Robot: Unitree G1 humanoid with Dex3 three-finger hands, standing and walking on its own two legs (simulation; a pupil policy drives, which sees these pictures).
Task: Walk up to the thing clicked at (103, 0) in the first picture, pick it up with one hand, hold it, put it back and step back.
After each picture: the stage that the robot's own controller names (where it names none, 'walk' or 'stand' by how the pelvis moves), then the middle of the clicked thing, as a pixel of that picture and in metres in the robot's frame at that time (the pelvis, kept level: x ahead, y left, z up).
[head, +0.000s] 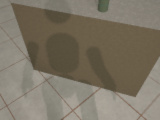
stand; (103, 1) +0.96 -0.11 +0.02
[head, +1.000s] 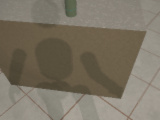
walk; (70, 5) +0.86 +0.13 +0.04
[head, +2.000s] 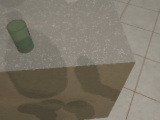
walk; (21, 37) +0.50 +0.26 +0.06
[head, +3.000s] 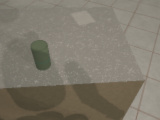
stand; (41, 55) +0.48 +0.20 +0.03
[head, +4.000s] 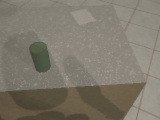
stand; (40, 57) +0.47 +0.19 +0.02
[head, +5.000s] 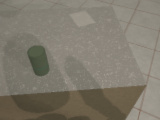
stand; (39, 61) +0.46 +0.20 +0.02
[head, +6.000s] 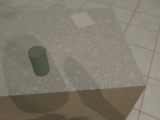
stand; (39, 61) +0.45 +0.20 +0.02
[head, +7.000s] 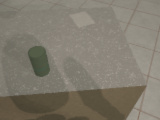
stand; (39, 61) +0.45 +0.20 +0.02
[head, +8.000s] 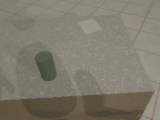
rise first; (46, 66) +0.44 +0.20 +0.02
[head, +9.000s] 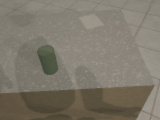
go down; (48, 60) +0.46 +0.20 +0.02
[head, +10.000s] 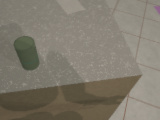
go down; (27, 54) +0.46 +0.19 +0.04
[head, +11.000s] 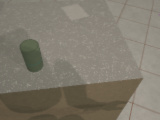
go down; (32, 56) +0.46 +0.19 +0.04
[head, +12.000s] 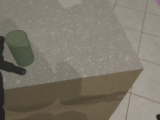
close in; (21, 49) +0.45 +0.20 +0.07
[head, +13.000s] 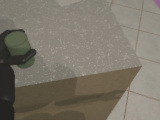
lift; (21, 50) +0.44 +0.20 +0.07
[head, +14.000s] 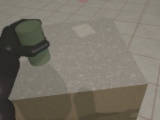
lift; (34, 44) +0.35 +0.15 +0.25
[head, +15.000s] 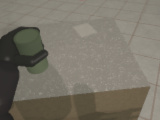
hold; (32, 52) +0.34 +0.16 +0.22
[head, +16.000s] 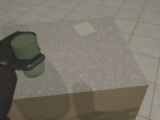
hold; (29, 56) +0.33 +0.17 +0.21
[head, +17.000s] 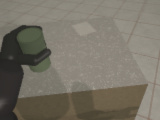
hold; (35, 51) +0.34 +0.15 +0.22
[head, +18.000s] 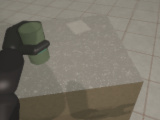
crouch; (35, 44) +0.39 +0.16 +0.21
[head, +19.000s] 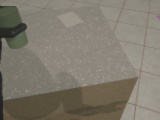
lower; (12, 28) +0.46 +0.21 +0.20
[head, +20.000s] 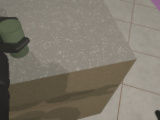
lower; (14, 39) +0.48 +0.19 +0.08
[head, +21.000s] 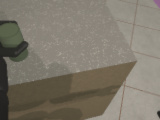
lower; (13, 43) +0.47 +0.20 +0.08
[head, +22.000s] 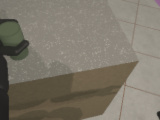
lower; (14, 42) +0.47 +0.20 +0.08
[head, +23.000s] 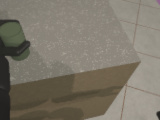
rest; (15, 42) +0.47 +0.20 +0.08
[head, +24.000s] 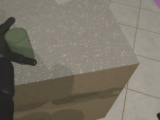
withdraw; (21, 47) +0.46 +0.19 +0.07
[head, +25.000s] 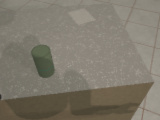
sink last; (43, 61) +0.43 +0.17 +0.05
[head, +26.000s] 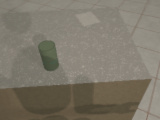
stand; (49, 56) +0.48 +0.18 +0.05
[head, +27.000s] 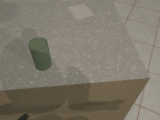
stand; (41, 54) +0.45 +0.18 +0.06
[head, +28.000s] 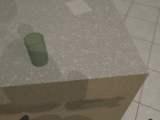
stand; (37, 50) +0.46 +0.19 +0.07
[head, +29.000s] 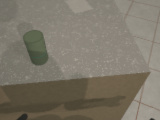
stand; (36, 48) +0.46 +0.19 +0.08
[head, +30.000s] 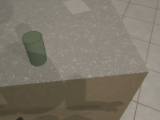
stand; (35, 49) +0.46 +0.19 +0.09
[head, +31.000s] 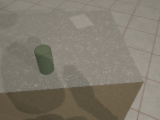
stand; (44, 60) +0.47 +0.18 +0.02
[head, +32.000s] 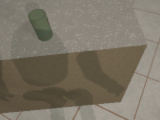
walk; (41, 25) +0.56 +0.20 +0.04
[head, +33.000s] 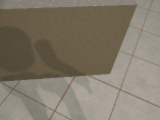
walk; out of the picture +0.86 +0.14 +0.05
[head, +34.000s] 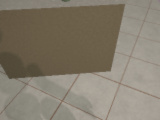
stand; out of the picture +1.10 +0.18 +0.04
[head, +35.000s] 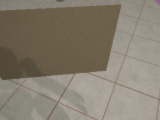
stand; out of the picture +1.07 +0.18 +0.02
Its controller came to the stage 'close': yes
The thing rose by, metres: 0.21
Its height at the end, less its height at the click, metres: +0.00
